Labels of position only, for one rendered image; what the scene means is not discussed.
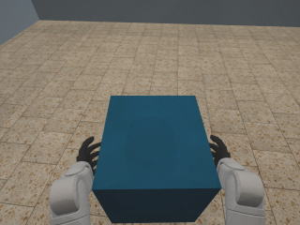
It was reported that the robot left forearm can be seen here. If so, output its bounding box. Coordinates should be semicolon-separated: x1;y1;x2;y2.
49;161;94;225

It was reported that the robot right forearm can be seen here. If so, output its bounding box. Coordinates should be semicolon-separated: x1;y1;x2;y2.
217;157;265;225

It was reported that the carton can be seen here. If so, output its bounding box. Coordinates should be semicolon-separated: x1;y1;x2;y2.
92;96;222;224

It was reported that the robot right hand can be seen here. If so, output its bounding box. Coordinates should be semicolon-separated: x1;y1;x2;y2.
209;135;231;168

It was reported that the robot left hand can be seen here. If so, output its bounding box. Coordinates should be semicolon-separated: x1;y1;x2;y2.
76;136;101;176

